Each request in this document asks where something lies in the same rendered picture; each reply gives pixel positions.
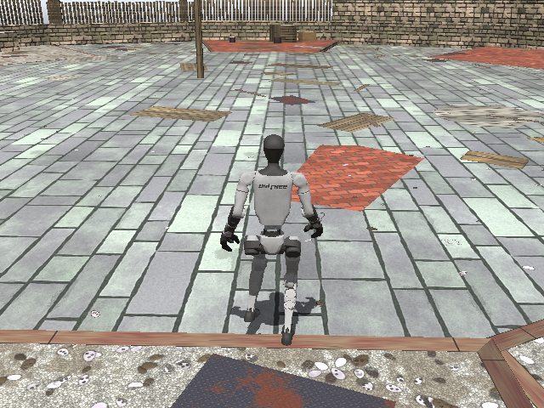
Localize robot right upper arm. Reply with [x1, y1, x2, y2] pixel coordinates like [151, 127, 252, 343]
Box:
[291, 172, 314, 218]

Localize robot left hand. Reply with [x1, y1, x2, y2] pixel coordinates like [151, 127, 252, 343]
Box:
[220, 232, 240, 252]

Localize robot left upper arm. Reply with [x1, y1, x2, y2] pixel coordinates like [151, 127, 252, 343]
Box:
[232, 171, 256, 219]

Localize humanoid robot head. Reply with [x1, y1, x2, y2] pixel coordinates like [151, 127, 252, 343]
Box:
[258, 134, 288, 176]

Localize robot right forearm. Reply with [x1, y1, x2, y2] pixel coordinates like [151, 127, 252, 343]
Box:
[306, 204, 321, 228]

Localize humanoid robot torso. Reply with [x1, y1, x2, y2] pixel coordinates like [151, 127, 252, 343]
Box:
[253, 168, 293, 255]

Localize robot left forearm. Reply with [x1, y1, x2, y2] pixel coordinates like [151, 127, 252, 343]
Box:
[223, 206, 240, 237]

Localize robot right hand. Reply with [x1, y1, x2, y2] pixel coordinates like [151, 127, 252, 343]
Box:
[304, 224, 323, 238]

